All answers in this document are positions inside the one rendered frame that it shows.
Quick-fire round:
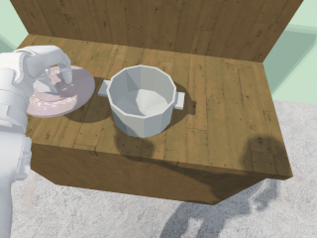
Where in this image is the robot left forearm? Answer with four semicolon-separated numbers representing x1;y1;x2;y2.
0;48;45;135

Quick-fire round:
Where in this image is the knob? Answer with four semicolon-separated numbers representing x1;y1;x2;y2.
49;73;64;89

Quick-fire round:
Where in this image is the left robot upper arm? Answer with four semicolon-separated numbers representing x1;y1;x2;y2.
0;131;32;238

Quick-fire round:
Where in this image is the table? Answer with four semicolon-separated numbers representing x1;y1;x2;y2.
10;0;304;205

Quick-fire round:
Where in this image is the left robot hand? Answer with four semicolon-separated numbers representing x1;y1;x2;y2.
24;46;72;94

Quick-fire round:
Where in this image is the lid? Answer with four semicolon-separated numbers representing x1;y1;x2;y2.
27;65;95;118

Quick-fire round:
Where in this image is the pot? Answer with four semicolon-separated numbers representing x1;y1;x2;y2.
98;64;185;138

